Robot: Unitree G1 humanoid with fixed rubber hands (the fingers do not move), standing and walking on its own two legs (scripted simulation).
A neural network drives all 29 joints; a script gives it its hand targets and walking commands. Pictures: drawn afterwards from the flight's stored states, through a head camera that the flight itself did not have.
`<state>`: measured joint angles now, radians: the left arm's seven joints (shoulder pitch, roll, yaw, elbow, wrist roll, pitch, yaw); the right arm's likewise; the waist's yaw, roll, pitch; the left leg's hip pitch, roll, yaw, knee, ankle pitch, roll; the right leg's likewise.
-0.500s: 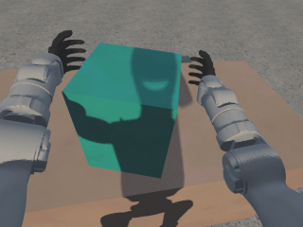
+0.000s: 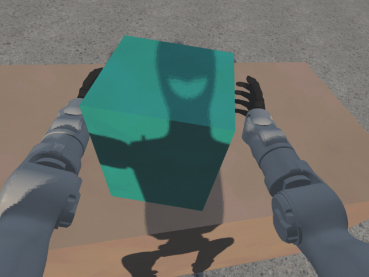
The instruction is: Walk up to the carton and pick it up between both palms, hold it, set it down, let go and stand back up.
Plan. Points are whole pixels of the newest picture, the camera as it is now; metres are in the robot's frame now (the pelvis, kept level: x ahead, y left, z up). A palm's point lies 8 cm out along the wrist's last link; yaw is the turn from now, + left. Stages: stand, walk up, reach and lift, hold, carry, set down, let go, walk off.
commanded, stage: reach and lift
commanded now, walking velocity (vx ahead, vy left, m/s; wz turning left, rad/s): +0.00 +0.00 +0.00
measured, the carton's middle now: (167, 131) +0.42 -0.01 +0.09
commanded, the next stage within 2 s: none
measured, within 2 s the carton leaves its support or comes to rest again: neither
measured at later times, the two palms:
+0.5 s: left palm (101, 104) +0.48 +0.12 +0.13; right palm (247, 114) +0.42 -0.19 +0.13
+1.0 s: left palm (102, 103) +0.48 +0.12 +0.12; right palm (247, 115) +0.42 -0.19 +0.13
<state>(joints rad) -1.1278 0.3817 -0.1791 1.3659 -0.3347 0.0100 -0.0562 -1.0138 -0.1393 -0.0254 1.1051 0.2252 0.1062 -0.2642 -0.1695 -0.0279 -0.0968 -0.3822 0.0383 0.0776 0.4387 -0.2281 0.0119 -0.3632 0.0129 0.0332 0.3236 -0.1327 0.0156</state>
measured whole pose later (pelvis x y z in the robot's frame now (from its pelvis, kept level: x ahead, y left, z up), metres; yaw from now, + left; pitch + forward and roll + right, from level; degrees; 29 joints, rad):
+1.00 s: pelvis +0.00 +0.00 +0.00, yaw +0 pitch +13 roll -2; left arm -1.13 0.29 -0.09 1.34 -0.18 0.00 0.00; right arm -1.00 -0.09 -0.08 1.11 0.23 0.06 -0.28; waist -0.17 -0.02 -0.15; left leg -0.46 0.04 0.08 0.47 -0.23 0.02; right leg -0.43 0.01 0.03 0.34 -0.13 0.02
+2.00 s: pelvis +0.01 +0.00 +0.00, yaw +0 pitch +9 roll -1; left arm -1.04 0.24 0.34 1.28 0.18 -0.03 -0.11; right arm -0.92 0.06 -0.41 0.98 -0.13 0.03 -0.21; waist -0.17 -0.02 -0.10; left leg -0.30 0.03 0.08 0.35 -0.20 0.01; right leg -0.30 0.00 0.03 0.27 -0.12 0.02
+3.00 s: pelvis -0.01 -0.01 +0.01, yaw +1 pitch +0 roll -1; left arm -0.97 0.16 0.34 0.99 0.19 0.24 -0.08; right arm -0.86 0.05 -0.41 0.91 -0.08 0.11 -0.18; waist -0.14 -0.03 -0.08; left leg -0.15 0.03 0.08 0.34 -0.19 0.01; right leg -0.15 0.00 0.03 0.27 -0.12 0.02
